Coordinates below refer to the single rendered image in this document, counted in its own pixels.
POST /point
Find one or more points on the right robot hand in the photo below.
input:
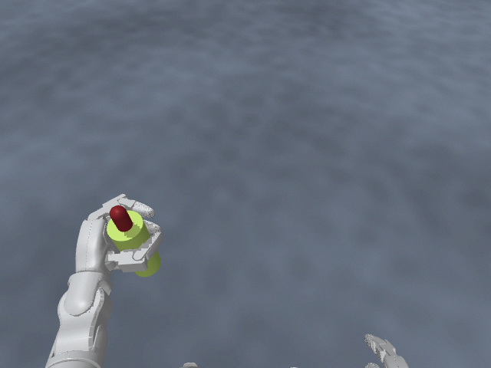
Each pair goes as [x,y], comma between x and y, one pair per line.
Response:
[385,353]

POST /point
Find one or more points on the bottle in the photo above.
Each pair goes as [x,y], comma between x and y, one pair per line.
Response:
[127,230]

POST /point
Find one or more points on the left robot hand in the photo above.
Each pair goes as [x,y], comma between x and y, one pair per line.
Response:
[96,251]

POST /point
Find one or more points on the left robot arm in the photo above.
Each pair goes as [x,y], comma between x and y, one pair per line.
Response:
[83,311]

